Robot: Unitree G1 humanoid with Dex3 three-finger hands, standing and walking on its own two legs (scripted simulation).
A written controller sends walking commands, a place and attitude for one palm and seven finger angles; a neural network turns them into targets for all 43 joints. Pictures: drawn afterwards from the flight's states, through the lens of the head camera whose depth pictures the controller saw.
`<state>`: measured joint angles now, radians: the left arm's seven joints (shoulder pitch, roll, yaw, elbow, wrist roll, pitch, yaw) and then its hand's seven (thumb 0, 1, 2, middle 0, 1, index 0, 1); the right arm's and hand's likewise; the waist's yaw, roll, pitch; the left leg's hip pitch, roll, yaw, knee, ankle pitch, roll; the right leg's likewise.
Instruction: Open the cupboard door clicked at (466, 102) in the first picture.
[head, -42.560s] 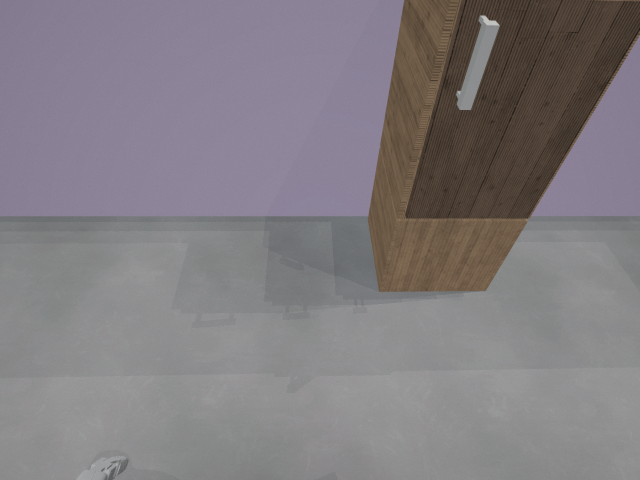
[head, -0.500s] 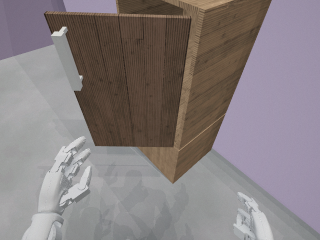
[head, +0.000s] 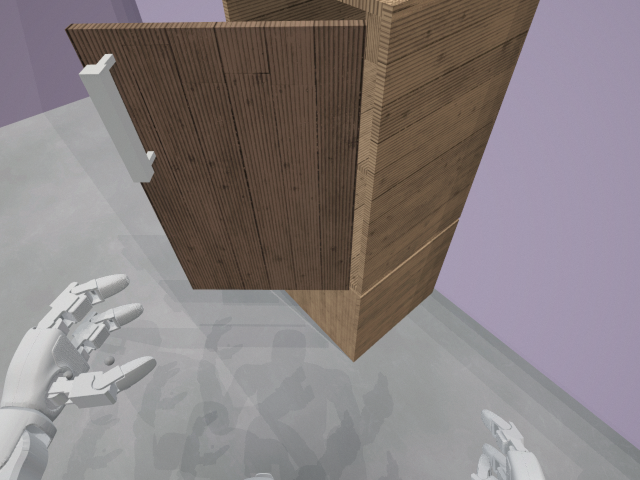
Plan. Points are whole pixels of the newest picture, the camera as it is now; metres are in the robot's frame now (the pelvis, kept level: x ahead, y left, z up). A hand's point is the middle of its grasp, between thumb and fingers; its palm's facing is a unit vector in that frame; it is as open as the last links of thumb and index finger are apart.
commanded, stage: raise the hand with hooked fingers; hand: left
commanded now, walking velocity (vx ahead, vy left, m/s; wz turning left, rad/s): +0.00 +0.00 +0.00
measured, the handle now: (126, 121) +0.55 +0.30 +0.17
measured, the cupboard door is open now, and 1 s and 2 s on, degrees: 48 48 48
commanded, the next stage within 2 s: move the hooked fingers beside the handle in 1.28 s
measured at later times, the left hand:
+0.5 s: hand (17, 296) +0.26 +0.31 +0.15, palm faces +0.06 -1.00 -0.06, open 13.7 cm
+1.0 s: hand (10, 267) +0.28 +0.32 +0.18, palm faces +0.04 -1.00 -0.06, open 14.0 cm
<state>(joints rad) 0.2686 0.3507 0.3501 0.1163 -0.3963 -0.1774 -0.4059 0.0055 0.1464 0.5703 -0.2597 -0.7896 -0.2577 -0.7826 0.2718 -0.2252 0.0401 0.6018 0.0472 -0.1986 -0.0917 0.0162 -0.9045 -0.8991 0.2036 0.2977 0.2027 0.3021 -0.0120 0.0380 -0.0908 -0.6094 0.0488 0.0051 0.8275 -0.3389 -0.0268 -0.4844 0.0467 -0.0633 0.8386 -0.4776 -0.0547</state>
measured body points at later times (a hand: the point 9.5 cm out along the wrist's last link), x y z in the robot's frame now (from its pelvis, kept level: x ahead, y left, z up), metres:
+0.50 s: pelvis +0.00 +0.05 +0.02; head +0.00 +0.05 +0.47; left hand +0.26 +0.37 +0.16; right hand +0.19 -0.17 -0.04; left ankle +0.04 +0.14 -0.70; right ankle -0.03 -0.07 -0.70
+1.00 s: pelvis -0.01 +0.04 +0.03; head -0.01 +0.03 +0.48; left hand +0.27 +0.37 +0.18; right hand +0.17 -0.20 -0.04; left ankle +0.04 +0.14 -0.70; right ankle -0.03 -0.07 -0.70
